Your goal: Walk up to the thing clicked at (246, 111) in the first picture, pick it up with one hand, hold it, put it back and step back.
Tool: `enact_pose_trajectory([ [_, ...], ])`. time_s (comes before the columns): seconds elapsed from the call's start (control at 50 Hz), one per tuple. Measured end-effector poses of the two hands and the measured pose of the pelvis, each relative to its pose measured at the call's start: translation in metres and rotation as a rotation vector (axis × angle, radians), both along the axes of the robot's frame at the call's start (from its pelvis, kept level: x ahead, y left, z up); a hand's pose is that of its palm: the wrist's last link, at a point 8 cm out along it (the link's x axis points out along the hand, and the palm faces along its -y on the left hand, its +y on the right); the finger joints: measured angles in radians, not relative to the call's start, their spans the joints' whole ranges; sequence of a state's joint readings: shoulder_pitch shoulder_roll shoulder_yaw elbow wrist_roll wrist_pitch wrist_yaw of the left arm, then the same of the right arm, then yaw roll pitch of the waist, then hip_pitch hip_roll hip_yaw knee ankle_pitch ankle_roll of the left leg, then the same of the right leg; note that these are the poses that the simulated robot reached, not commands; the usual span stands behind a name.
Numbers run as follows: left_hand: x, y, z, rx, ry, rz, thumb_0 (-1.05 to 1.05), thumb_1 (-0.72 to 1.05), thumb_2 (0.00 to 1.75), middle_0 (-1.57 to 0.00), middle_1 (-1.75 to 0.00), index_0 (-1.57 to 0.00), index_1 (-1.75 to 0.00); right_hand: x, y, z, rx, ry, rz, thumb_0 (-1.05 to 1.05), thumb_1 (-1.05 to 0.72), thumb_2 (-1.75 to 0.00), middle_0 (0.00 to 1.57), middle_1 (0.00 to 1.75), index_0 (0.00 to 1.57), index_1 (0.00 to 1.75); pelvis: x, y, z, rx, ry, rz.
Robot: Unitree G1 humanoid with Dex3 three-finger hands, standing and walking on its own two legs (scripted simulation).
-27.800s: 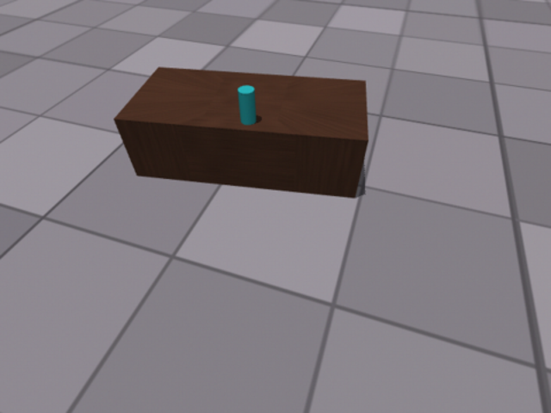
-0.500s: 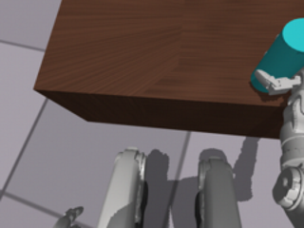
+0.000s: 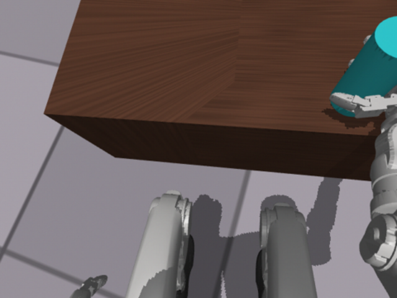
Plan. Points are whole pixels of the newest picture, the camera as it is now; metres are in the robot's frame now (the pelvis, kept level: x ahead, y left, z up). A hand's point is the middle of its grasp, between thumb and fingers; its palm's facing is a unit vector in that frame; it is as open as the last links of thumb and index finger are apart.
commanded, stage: open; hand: right
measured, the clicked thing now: (372, 74) +0.52 -0.23 +0.02
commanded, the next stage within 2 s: withdraw in 0.08 s
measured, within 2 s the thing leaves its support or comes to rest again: neither
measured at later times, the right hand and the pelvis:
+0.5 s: hand out of the picture +0.53 -0.26 +0.07, palm faces +0.26 +0.96 -0.04, open 16.1 cm; pelvis +0.00 +0.00 +0.03, yaw +0 degrees
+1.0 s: hand out of the picture +0.48 -0.36 +0.19, palm faces +0.40 +0.84 -0.37, open 17.2 cm; pelvis +0.04 -0.01 +0.20, yaw +0 degrees
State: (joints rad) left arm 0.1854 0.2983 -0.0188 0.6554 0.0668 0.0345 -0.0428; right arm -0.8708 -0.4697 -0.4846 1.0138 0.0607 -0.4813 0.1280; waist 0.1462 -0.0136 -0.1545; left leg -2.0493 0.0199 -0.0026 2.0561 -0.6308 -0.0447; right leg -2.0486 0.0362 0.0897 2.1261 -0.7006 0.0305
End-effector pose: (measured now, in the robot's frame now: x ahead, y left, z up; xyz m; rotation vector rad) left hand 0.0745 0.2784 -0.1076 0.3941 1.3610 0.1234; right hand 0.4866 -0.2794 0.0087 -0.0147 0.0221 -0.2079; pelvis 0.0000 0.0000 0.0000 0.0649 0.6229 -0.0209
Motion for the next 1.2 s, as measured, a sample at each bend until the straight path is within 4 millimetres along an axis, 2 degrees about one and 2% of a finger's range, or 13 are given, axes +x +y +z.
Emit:
enact_pose_trajectory([
  [0.16,0.002,-0.002,-0.001,-0.009,-0.005,-0.004,0.0,0.91,0.89,-0.21,-0.3,-0.21,-0.3,0.0,0.001,0.001,-0.002,0.002,0.004,-0.01,0.31,-0.4,0.66,0.54,0.66,0.54,-0.001,0.0,0.0,-0.002,-0.001,-0.001],
  [0.32,0.006,-0.003,-0.002,-0.009,-0.017,-0.007,0.0,0.91,0.89,-0.22,-0.3,-0.21,-0.3,0.0,0.0,0.003,-0.008,-0.001,0.003,-0.01,0.32,-0.3,0.45,0.37,0.44,0.38,-0.001,0.0,0.0,0.0,-0.001,0.001],
  [0.4,0.009,-0.004,0.004,-0.005,-0.027,0.006,0.0,0.92,0.89,-0.22,-0.3,-0.21,-0.3,0.002,-0.006,0.018,-0.023,-0.018,-0.01,-0.01,0.33,-0.24,0.33,0.28,0.32,0.28,0.0,-0.001,0.006,0.004,-0.007,0.002],
  [0.48,0.012,-0.007,0.018,-0.006,-0.039,0.029,0.0,0.91,0.89,-0.21,-0.3,-0.21,-0.3,0.004,-0.02,0.05,-0.034,-0.039,-0.047,-0.01,0.37,-0.16,0.23,0.18,0.22,0.18,0.002,-0.001,0.022,0.002,-0.013,0.003],
  [0.56,0.015,-0.009,0.042,-0.009,-0.055,0.05,0.0,0.91,0.89,-0.21,-0.29,-0.21,-0.3,0.007,-0.037,0.093,-0.051,-0.041,-0.069,-0.01,0.43,-0.1,0.16,0.11,0.14,0.12,0.006,-0.001,0.046,-0.002,-0.017,0.004],
  [0.62,0.017,-0.009,0.063,-0.01,-0.071,0.064,0.0,0.9,0.9,-0.21,-0.29,-0.2,-0.3,0.006,-0.048,0.116,-0.056,-0.001,-0.06,-0.01,0.48,-0.07,0.12,0.08,0.11,0.09,0.01,-0.001,0.067,-0.001,-0.022,0.006],
  [0.68,0.019,-0.008,0.085,-0.008,-0.091,0.073,0.0,0.9,0.9,-0.21,-0.29,-0.2,-0.3,0.002,-0.058,0.129,-0.034,0.033,-0.053,-0.01,0.51,-0.06,0.1,0.07,0.09,0.07,0.014,-0.002,0.084,0.003,-0.027,0.008],
  [0.78,0.021,-0.008,0.119,-0.013,-0.073,0.086,0.0,0.89,0.9,-0.21,-0.3,-0.21,-0.3,-0.014,-0.076,0.127,-0.16,0.282,-0.087,-0.01,0.51,-0.06,0.07,0.06,0.07,0.06,0.018,-0.003,0.115,0.003,-0.057,0.015],
  [0.82,0.023,-0.01,0.135,-0.02,-0.062,0.085,0.0,0.89,0.9,-0.21,-0.3,-0.2,-0.31,-0.022,-0.082,0.133,-0.19,0.337,-0.115,-0.01,0.52,-0.06,0.07,0.06,0.07,0.06,0.02,-0.003,0.13,0.006,-0.07,0.013],
  [1.0,0.032,-0.019,0.217,0.006,-0.079,0.084,0.0,0.9,0.9,-0.21,-0.29,-0.2,-0.3,-0.041,-0.118,0.209,-0.239,0.427,-0.296,-0.01,0.5,-0.08,0.07,0.06,0.07,0.07,0.036,-0.005,0.203,0.014,-0.161,-0.002],
  [1.1,0.031,-0.021,0.253,0.015,-0.103,0.101,0.0,0.9,0.9,-0.21,-0.29,-0.2,-0.3,-0.053,-0.12,0.234,-0.242,0.497,-0.302,-0.01,0.51,-0.07,0.06,0.06,0.06,0.06,0.046,-0.01,0.236,0.015,-0.213,-0.006],
  [1.2,0.03,-0.026,0.28,0.0,-0.126,0.13,0.0,0.9,0.9,-0.21,-0.29,-0.2,-0.3,-0.081,-0.095,0.23,-0.24,0.608,-0.23,-0.01,0.52,-0.06,0.06,0.05,0.06,0.06,0.053,-0.015,0.264,0.009,-0.271,-0.003],
])
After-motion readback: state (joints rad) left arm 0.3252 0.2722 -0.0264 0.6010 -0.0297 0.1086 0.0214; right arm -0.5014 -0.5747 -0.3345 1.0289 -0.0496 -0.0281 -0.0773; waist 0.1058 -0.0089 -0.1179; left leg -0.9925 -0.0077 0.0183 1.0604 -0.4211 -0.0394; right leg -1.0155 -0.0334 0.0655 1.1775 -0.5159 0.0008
